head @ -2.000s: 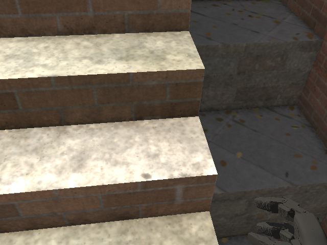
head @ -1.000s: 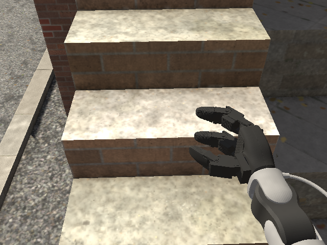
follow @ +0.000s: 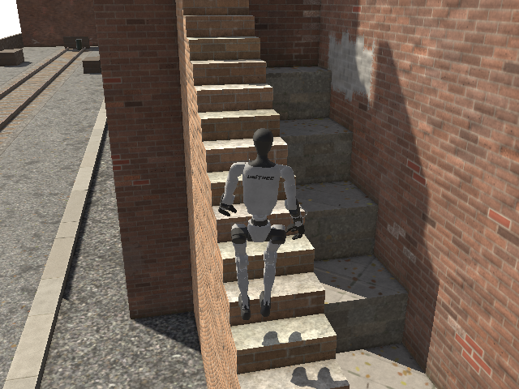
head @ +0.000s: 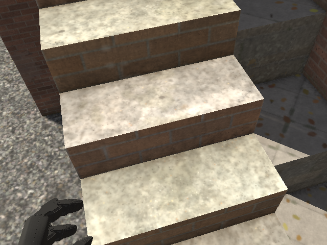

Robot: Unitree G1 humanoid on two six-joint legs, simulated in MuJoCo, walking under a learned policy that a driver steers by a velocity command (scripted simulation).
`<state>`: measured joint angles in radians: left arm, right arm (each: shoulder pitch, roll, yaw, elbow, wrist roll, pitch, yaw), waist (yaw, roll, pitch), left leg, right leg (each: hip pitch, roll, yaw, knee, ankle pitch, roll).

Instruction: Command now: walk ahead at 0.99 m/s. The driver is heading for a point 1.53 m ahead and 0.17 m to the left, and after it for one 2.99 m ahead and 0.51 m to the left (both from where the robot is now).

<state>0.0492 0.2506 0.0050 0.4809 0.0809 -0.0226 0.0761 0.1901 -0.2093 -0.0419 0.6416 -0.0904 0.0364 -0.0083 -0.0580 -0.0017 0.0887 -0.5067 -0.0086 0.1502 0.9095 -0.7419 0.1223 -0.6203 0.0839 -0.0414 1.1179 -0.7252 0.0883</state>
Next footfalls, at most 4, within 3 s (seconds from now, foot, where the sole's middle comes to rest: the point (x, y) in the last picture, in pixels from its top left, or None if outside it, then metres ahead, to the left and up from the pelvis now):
0.26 right None -0.31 -0.13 -1.08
0.44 left None -0.37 0.00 -1.12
0.80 right None -1.01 -0.29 -1.64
0.94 left None -1.11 -0.08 -1.67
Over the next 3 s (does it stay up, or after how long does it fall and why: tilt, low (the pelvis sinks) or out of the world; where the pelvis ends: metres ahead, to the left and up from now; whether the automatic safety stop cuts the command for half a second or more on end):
falls after 1.80 s (tilt)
